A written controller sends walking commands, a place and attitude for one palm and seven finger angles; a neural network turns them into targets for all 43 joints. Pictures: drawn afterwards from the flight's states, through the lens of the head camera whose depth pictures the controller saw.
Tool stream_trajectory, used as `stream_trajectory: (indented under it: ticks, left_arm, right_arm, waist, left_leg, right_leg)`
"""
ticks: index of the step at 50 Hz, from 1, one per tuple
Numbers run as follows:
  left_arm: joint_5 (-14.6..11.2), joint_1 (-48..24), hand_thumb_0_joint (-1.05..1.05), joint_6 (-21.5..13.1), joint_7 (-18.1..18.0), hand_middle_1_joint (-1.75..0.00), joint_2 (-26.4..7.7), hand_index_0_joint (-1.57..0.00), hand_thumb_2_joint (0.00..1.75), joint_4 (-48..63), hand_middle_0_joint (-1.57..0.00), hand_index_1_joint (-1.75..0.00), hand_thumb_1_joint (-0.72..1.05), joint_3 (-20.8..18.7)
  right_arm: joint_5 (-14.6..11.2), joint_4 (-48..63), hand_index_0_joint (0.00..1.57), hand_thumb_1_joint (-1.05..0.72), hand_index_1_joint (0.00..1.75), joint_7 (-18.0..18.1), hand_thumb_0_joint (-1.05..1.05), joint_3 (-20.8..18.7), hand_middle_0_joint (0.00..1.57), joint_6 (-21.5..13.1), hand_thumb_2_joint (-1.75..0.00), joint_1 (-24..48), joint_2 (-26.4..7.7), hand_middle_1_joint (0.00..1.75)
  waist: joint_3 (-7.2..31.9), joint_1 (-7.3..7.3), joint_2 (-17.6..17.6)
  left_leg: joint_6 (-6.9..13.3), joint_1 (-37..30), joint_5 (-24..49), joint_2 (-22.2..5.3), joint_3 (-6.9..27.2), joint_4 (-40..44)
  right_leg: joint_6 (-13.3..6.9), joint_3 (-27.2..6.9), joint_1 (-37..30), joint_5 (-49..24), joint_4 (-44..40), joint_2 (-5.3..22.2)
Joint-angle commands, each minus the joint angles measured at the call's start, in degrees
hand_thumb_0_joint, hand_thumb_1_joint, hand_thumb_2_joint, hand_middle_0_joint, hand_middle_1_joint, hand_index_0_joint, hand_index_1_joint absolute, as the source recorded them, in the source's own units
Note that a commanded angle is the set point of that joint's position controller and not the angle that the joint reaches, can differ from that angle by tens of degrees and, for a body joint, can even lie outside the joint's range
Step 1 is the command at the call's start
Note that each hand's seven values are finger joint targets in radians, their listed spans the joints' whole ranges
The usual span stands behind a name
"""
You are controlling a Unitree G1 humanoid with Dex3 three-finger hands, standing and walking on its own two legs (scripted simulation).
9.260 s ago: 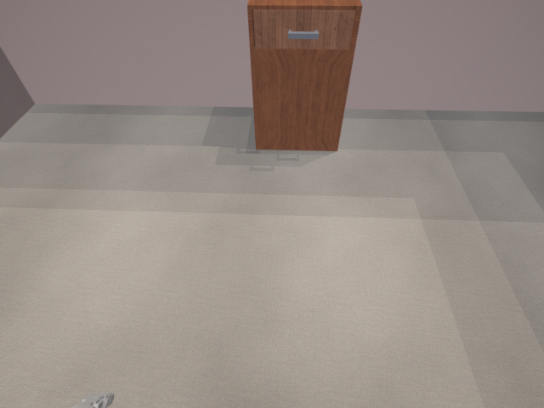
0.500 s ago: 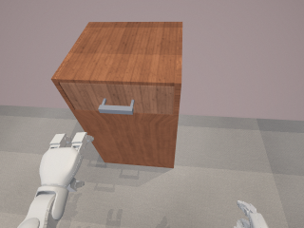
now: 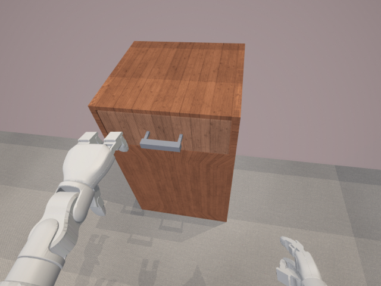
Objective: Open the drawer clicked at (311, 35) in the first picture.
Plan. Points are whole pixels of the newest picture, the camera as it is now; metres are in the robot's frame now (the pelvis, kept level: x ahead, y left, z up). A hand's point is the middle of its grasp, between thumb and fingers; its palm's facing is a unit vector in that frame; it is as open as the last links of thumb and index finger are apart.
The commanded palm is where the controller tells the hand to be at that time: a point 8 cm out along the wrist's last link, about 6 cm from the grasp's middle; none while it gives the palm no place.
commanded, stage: raise the hand with hooked fingers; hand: left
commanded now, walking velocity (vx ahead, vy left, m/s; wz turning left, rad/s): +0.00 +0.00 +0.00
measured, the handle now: (162, 140) +0.55 +0.19 -0.09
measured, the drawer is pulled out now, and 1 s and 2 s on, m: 0.00 0.00 0.00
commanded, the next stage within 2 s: move the hooked fingers above the handle in 0.38 s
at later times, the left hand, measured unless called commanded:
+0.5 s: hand (103, 174) +0.30 +0.24 +0.07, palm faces +0.05 -0.07 -1.00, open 13.8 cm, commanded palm +0.28 +0.24 +0.12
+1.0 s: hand (127, 160) +0.37 +0.22 +0.03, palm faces -0.05 -0.04 -1.00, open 13.8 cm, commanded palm +0.36 +0.22 +0.09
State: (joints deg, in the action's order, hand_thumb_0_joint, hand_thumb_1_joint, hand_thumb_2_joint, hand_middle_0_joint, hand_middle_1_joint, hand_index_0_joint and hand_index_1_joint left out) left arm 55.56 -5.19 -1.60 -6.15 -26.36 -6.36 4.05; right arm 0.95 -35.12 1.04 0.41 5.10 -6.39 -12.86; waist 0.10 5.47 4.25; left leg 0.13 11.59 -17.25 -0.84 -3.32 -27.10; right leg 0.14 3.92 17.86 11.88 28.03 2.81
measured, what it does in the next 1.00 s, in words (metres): stands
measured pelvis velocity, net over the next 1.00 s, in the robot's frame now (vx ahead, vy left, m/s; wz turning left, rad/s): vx -0.01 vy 0.00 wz -0.01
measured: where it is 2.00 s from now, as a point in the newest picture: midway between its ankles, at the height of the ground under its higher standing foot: outside the picture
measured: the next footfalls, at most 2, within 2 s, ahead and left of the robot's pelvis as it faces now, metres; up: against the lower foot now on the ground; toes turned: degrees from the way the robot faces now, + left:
none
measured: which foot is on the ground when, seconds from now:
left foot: down 0.00-1.00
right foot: down 0.00-1.00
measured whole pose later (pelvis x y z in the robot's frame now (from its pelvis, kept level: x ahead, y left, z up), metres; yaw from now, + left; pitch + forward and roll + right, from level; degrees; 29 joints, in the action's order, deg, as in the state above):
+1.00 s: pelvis -0.01 +0.00 -0.01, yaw +0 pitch +8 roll +1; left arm 58.7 -23.0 -6.8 -10.8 -25.2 -31.9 4.4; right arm 0.1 -37.6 1.6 -3.1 5.2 -13.0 -14.9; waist 2.0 1.3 2.5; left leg 0.0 20.8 -17.7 -1.0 -3.7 -30.9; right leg -0.3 3.3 27.2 12.0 31.6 2.7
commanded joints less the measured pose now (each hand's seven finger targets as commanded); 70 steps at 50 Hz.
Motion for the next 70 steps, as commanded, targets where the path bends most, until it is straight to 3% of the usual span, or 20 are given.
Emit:
stream_trajectory:
  ticks: [1,7,12,15,17,20,24,26,30,32,35,37,45,49,52,55,57,60,63,70]
  left_arm:
    - [-1.3,-14.2,0.00,-1.2,-0.7,-1.20,-10.8,-0.30,0.30,9.3,-0.30,-1.20,-0.50,-7.8]
    - [-2.2,-12.0,0.00,-3.2,-0.1,-1.20,-11.6,-0.30,0.30,11.6,-0.30,-1.20,-0.50,-9.4]
    - [-1.5,-13.8,0.00,-4.9,-3.2,-1.20,-13.8,-0.30,0.30,14.0,-0.30,-1.20,-0.50,-11.8]
    - [-1.1,-14.0,0.00,-4.7,-5.1,-1.20,-12.6,-0.30,0.30,13.3,-0.30,-1.20,-0.50,-11.0]
    - [-1.0,-14.1,0.00,-3.9,-5.6,-1.20,-12.9,-0.30,0.30,12.6,-0.30,-1.20,-0.50,-11.3]
    - [-1.3,-13.4,0.00,-2.5,-5.2,-1.20,-11.0,-0.30,0.30,10.5,-0.30,-1.20,-0.50,-9.0]
    - [-1.1,-13.5,0.00,-1.6,-3.8,-1.20,-10.9,-0.30,0.30,10.5,-0.30,-1.20,-0.50,-7.9]
    - [-1.0,-16.2,0.00,-1.6,-3.2,-1.20,-8.3,-0.30,0.30,9.1,-0.30,-1.20,-0.50,-5.2]
    - [0.2,-24.0,0.00,-2.3,-3.3,-1.20,-8.9,-0.30,0.30,3.0,-0.30,-1.20,-0.50,-4.4]
    - [1.1,-26.7,0.00,-3.4,-4.0,-1.20,-11.9,-0.30,0.30,1.3,-0.30,-1.20,-0.50,-6.9]
    - [1.6,-30.5,0.00,-4.4,-5.3,-1.20,-10.9,-0.30,0.30,-1.9,-0.30,-1.20,-0.50,-6.1]
    - [1.6,-32.1,0.00,-4.5,-5.9,-1.20,-12.0,-0.30,0.30,-6.1,-0.30,-1.20,-0.50,-7.5]
    - [2.4,-34.1,0.00,-4.9,-6.6,-1.20,-10.0,-0.30,0.30,-14.5,-0.30,-1.20,-0.50,-5.7]
    - [3.1,-39.7,0.00,-6.1,-7.6,-1.20,-9.6,-0.30,0.30,-15.2,-0.30,-1.20,-0.50,-4.7]
    - [3.5,-40.6,0.00,-7.1,-9.6,-1.20,-10.6,-0.30,0.30,-14.9,-0.30,-1.20,-0.50,-6.5]
    - [4.3,-41.9,0.00,-6.1,-11.7,-1.20,-9.2,-0.30,0.30,-20.6,-0.30,-1.20,-0.50,-5.7]
    - [5.3,-45.8,0.00,-5.3,-13.0,-1.20,-10.7,-0.30,0.30,-23.3,-0.30,-1.20,-0.50,-6.5]
    - [6.2,-48.9,0.00,-4.3,-14.4,-1.20,-9.6,-0.30,0.30,-26.0,-0.30,-1.20,-0.50,-4.9]
    - [6.2,-51.3,0.00,-3.6,-14.4,-1.20,-9.5,-0.30,0.30,-30.5,-0.30,-1.20,-0.50,-4.6]
    - [6.6,-51.9,0.00,-4.5,-14.3,-1.20,-8.9,-0.30,0.30,-35.2,-0.30,-1.20,-0.50,-4.8]
  right_arm:
    - [-0.5,7.8,0.20,-0.90,0.30,0.3,0.00,-3.0,0.20,-2.2,-0.90,4.2,-7.1,0.30]
    - [-0.5,8.4,0.20,-0.90,0.30,-0.5,0.00,-3.6,0.20,-1.7,-0.90,4.0,-7.9,0.30]
    - [-0.5,8.1,0.20,-0.90,0.30,-0.4,0.00,-4.2,0.20,-2.1,-0.90,3.4,-8.0,0.30]
    - [-0.7,7.4,0.20,-0.90,0.30,-0.5,0.00,-4.5,0.20,-2.3,-0.90,2.8,-7.7,0.30]
    - [-0.8,7.2,0.20,-0.90,0.30,-0.5,0.00,-4.6,0.20,-2.3,-0.90,3.0,-7.9,0.30]
    - [-1.1,7.2,0.20,-0.90,0.30,-0.4,0.00,-4.4,0.20,-2.2,-0.90,3.2,-7.8,0.30]
    - [-1.1,7.3,0.20,-0.90,0.30,-0.3,0.00,-4.0,0.20,-2.0,-0.90,4.0,-7.8,0.30]
    - [-1.1,7.1,0.20,-0.90,0.30,-0.2,0.00,-3.9,0.20,-2.0,-0.90,3.7,-7.6,0.30]
    - [-1.2,6.2,0.20,-0.90,0.30,0.4,0.00,-3.6,0.20,-2.2,-0.90,2.3,-7.7,0.30]
    - [-1.0,5.9,0.20,-0.90,0.30,0.7,0.00,-3.9,0.20,-2.4,-0.90,1.5,-8.0,0.30]
    - [-1.1,5.5,0.20,-0.90,0.30,0.9,0.00,-4.1,0.20,-2.6,-0.90,0.5,-7.3,0.30]
    - [-1.1,4.9,0.20,-0.90,0.30,1.1,0.00,-4.2,0.20,-2.6,-0.90,-0.7,-7.6,0.30]
    - [-1.2,4.7,0.20,-0.90,0.30,0.9,0.00,-5.4,0.20,-2.1,-0.90,-3.7,-8.3,0.30]
    - [-1.0,4.3,0.20,-0.90,0.30,0.8,0.00,-6.0,0.20,-1.8,-0.90,-5.8,-8.6,0.30]
    - [-0.7,4.0,0.20,-0.90,0.30,0.5,0.00,-6.7,0.20,-1.6,-0.90,-7.1,-8.7,0.30]
    - [-0.8,2.8,0.20,-0.90,0.30,0.2,0.00,-6.7,0.20,-1.2,-0.90,-8.3,-8.8,0.30]
    - [-0.9,2.3,0.20,-0.90,0.30,0.3,0.00,-6.8,0.20,-1.1,-0.90,-8.6,-9.2,0.30]
    - [-0.7,1.8,0.20,-0.90,0.30,0.2,0.00,-7.1,0.20,-1.1,-0.90,-9.9,-9.0,0.30]
    - [-0.7,1.2,0.20,-0.90,0.30,0.4,0.00,-7.1,0.20,-1.0,-0.90,-11.0,-9.4,0.30]
    - [0.0,0.9,0.20,-0.90,0.30,0.2,0.00,-7.2,0.20,-0.6,-0.90,-13.6,-9.5,0.30]
  waist:
    - [14.4,-0.66,-4.3]
    - [14.3,-0.21,-4.5]
    - [16.6,-0.06,-3.3]
    - [16.6,-0.27,-0.7]
    - [16.7,-0.46,-1.5]
    - [14.6,-0.73,-3.9]
    - [14.2,-0.80,-3.3]
    - [13.0,-1.77,-4.1]
    - [11.6,-2.83,-6.0]
    - [14.3,-2.18,-5.4]
    - [16.3,-2.60,-3.1]
    - [16.5,-2.91,-5.0]
    - [19.5,-3.72,-6.1]
    - [21.1,-4.91,-4.9]
    - [24.0,-4.74,-3.6]
    - [22.2,-5.59,-5.0]
    - [21.6,-5.96,-4.6]
    - [25.1,-6.45,-3.1]
    - [25.1,-7.49,-5.8]
    - [27.8,-7.57,-5.6]
  left_leg:
    - [0.8,1.2,19.3,2.2,1.1,4.2]
    - [0.7,2.4,20.0,2.0,1.1,4.7]
    - [0.8,1.8,19.0,2.0,1.4,4.6]
    - [0.5,0.9,19.9,1.9,1.3,4.4]
    - [0.4,1.0,20.0,1.8,1.3,4.5]
    - [0.7,1.8,17.4,1.8,1.0,5.1]
    - [0.6,1.9,16.6,1.9,1.0,5.6]
    - [0.7,1.8,15.0,1.8,0.9,5.3]
    - [1.0,3.2,10.6,2.1,0.7,4.8]
    - [1.0,3.7,10.8,2.5,0.7,4.4]
    - [1.0,3.8,12.1,2.7,0.7,3.3]
    - [1.1,5.4,12.0,2.8,0.8,2.8]
    - [1.5,8.8,14.0,3.0,0.0,0.0]
    - [1.6,9.0,14.7,3.0,0.5,-1.4]
    - [1.6,8.3,17.3,2.9,0.8,-2.6]
    - [1.4,10.6,16.1,2.8,0.8,-3.0]
    - [1.5,11.9,14.4,2.9,0.7,-3.1]
    - [1.6,11.2,15.0,3.0,0.3,-4.1]
    - [1.8,12.7,14.7,2.9,0.6,-4.6]
    - [1.9,14.5,17.6,2.8,0.3,-6.8]
  right_leg:
    - [-2.5,-2.6,-13.0,-14.2,-2.3,-2.7]
    - [-2.6,-2.8,-13.3,-14.3,-2.3,-2.6]
    - [-2.6,-3.3,-12.9,-12.6,-2.1,-2.6]
    - [-2.8,-2.8,-11.5,-12.5,-1.8,-2.6]
    - [-2.8,-2.8,-11.7,-12.4,-1.9,-2.7]
    - [-2.6,-2.6,-11.1,-10.6,-2.5,-2.6]
    - [-2.6,-2.6,-11.2,-9.4,-2.8,-2.6]
    - [-2.4,-2.4,-9.1,-8.0,-3.0,-2.7]
    - [-2.3,-2.4,-6.6,-4.4,-3.5,-2.7]
    - [-2.3,-3.0,-8.0,-4.6,-3.0,-2.7]
    - [-2.5,-2.8,-7.4,-6.4,-1.7,-2.6]
    - [-2.4,-2.9,-7.7,-6.8,-1.4,-2.7]
    - [-2.3,-3.2,-7.2,-11.5,1.2,-2.6]
    - [-2.4,-2.9,-4.9,-11.8,2.6,-2.7]
    - [-2.7,-2.8,-4.8,-13.7,3.7,-3.0]
    - [-2.7,-2.3,-2.5,-12.8,4.6,-3.2]
    - [-2.7,-2.4,-1.4,-11.1,4.7,-3.2]
    - [-2.7,-2.5,-1.2,-12.1,5.5,-3.3]
    - [-2.5,-2.5,-0.8,-12.4,5.9,-3.4]
    - [-2.4,-2.6,-0.2,-16.3,7.8,-3.6]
